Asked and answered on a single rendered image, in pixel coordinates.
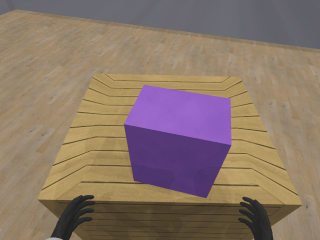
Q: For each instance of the pedestal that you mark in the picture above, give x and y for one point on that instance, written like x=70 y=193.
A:
x=94 y=160

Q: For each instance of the robot left hand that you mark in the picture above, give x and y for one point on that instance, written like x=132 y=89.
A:
x=69 y=219

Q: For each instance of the robot right hand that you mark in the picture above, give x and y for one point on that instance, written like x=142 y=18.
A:
x=260 y=225

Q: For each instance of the carton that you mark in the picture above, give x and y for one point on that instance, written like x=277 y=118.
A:
x=178 y=140

